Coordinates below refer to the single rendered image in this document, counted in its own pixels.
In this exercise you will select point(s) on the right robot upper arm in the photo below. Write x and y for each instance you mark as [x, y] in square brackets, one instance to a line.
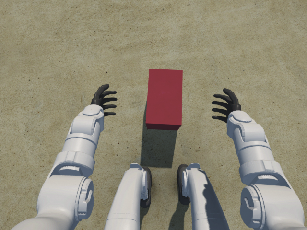
[271, 207]

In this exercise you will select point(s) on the robot left thigh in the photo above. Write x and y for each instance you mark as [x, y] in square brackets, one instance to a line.
[124, 213]

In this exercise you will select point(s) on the right robot shin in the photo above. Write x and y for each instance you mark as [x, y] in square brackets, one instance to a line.
[192, 165]

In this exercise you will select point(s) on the carton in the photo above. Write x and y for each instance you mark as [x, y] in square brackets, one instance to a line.
[164, 99]

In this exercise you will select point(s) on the robot right forearm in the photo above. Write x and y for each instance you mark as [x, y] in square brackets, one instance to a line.
[257, 164]

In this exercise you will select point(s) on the left robot upper arm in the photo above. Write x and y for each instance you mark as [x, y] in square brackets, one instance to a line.
[64, 201]

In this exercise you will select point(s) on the robot left forearm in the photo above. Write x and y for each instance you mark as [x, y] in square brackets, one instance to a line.
[77, 156]

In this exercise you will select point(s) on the right robot hand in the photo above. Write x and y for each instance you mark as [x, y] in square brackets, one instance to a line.
[231, 105]

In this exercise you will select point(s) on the left robot hand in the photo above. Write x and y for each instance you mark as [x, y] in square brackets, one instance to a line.
[100, 100]

